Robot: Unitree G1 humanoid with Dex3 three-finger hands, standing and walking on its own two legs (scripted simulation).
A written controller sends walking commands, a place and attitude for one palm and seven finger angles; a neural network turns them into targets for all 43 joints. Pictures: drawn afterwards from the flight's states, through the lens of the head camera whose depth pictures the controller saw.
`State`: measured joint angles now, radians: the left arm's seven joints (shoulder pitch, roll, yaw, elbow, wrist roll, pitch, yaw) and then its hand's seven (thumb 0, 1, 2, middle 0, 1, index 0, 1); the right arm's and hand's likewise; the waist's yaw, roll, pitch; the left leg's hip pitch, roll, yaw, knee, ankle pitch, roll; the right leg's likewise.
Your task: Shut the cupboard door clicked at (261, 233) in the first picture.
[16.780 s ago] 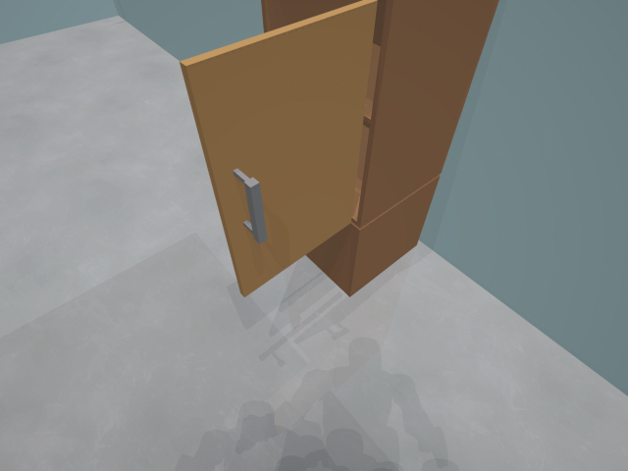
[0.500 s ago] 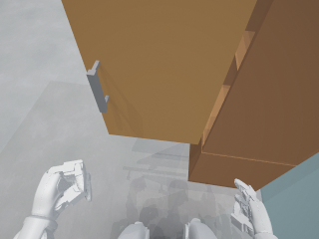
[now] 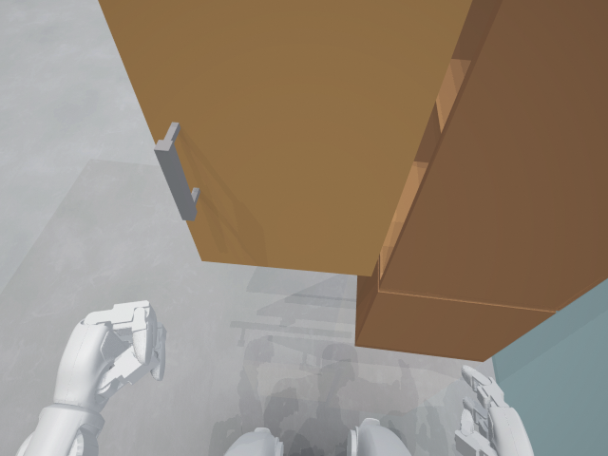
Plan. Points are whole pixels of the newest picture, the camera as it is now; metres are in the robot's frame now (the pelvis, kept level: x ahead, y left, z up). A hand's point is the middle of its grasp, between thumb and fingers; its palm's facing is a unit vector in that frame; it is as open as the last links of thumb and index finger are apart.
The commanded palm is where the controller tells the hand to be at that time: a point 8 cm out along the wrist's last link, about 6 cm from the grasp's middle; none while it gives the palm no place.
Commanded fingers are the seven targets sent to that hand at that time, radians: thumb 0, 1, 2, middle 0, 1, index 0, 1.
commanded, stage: raise the hand and make a fist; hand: left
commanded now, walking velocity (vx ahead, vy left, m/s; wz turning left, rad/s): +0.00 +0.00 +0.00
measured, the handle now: (182, 174) +0.49 +0.22 +0.05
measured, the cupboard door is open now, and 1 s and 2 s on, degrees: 92 92 91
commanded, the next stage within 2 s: bring the fist close to the handle in 0.08 s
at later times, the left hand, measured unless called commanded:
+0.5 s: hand (169, 321) +0.26 +0.18 +0.06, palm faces -0.06 -1.00 -0.04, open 3.1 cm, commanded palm +0.25 +0.24 +0.06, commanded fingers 0.00 0.90 0.90 -1.30 -1.50 -1.30 -1.50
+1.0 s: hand (183, 250) +0.36 +0.18 +0.06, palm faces -0.06 -1.00 -0.02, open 3.1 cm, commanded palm +0.34 +0.24 +0.06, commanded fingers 0.00 0.90 0.90 -1.30 -1.50 -1.30 -1.50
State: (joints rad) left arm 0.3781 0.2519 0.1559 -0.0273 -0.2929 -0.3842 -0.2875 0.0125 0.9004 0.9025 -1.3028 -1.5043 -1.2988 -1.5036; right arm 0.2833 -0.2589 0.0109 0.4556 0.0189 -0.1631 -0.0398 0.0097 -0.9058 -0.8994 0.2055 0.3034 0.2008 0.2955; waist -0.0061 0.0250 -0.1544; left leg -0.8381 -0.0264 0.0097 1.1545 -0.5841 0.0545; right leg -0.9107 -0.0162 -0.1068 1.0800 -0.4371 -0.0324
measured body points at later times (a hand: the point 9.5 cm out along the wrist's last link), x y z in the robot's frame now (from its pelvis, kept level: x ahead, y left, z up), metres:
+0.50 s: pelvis -0.01 -0.01 +0.00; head +0.06 -0.01 +0.44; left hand +0.26 +0.23 +0.06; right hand +0.17 -0.25 -0.08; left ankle -0.01 +0.08 -0.65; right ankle +0.05 -0.11 -0.65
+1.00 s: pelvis +0.00 +0.00 +0.01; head +0.08 +0.00 +0.45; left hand +0.35 +0.24 +0.06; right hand +0.13 -0.26 -0.09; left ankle -0.01 +0.08 -0.65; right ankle +0.05 -0.11 -0.65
